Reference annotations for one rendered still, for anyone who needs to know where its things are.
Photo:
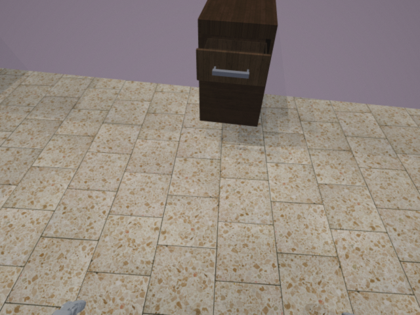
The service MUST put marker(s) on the left robot hand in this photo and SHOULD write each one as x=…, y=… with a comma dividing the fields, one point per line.
x=71, y=308

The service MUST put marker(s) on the handle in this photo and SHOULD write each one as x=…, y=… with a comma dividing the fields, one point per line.
x=230, y=73

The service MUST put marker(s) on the drawer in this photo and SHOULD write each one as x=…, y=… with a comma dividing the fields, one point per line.
x=233, y=55

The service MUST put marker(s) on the cabinet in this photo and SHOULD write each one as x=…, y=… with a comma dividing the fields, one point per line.
x=240, y=20

